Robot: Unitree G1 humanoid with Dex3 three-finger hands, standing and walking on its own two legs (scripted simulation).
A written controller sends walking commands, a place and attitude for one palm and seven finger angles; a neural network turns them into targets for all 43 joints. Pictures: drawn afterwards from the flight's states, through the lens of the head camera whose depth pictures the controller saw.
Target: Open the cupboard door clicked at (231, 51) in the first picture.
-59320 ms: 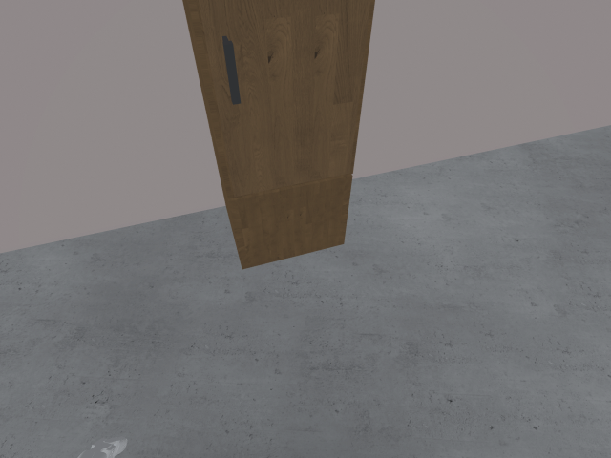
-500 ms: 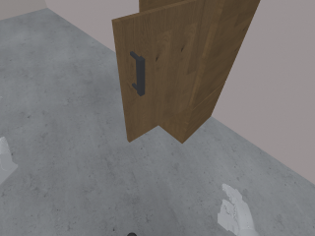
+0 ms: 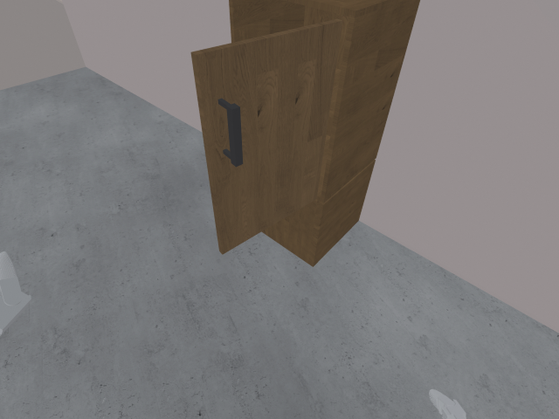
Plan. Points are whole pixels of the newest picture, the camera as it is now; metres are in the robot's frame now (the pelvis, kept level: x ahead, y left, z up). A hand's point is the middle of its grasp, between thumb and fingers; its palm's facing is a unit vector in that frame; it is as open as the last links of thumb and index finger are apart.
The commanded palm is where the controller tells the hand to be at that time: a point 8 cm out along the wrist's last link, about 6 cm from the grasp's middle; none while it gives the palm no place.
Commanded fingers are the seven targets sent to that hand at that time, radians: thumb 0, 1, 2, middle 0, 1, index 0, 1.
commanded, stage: stop stepping back and stand still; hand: left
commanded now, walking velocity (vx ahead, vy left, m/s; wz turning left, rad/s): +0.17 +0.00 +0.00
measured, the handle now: (230, 133) +0.68 +0.11 +0.08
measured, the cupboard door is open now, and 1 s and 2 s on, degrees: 81 81 81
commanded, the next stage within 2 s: let the arm hang, fingers relaxed in 0.22 s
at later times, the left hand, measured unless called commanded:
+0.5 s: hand (110, 414) +0.16 +0.24 -0.07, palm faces +0.12 -0.93 -0.34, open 7.4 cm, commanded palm none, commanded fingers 0.00 0.90 0.90 -0.20 -0.30 -0.20 -0.30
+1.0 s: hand out of the picture -0.04 +0.25 -0.16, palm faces +0.08 -0.94 -0.32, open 7.3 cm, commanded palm none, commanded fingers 0.00 0.90 0.90 -0.20 -0.30 -0.20 -0.30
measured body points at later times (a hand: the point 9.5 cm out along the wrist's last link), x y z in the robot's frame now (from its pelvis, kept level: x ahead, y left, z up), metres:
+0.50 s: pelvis -0.02 +0.02 -0.01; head -0.01 +0.00 +0.44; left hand +0.16 +0.29 -0.05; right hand +0.12 -0.23 -0.13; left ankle +0.02 +0.14 -0.73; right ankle +0.02 -0.12 -0.72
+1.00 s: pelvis -0.02 +0.02 +0.00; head +0.00 +0.01 +0.45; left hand -0.05 +0.30 -0.14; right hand +0.01 -0.22 -0.16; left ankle +0.02 +0.14 -0.73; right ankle +0.02 -0.12 -0.73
